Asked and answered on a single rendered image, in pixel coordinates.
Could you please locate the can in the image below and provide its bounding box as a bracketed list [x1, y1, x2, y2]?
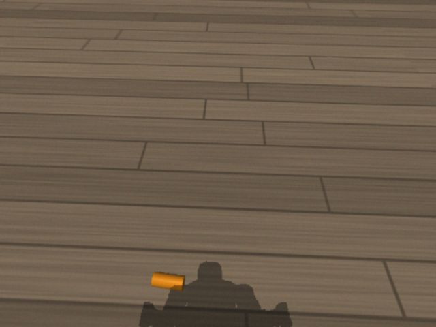
[151, 272, 185, 291]

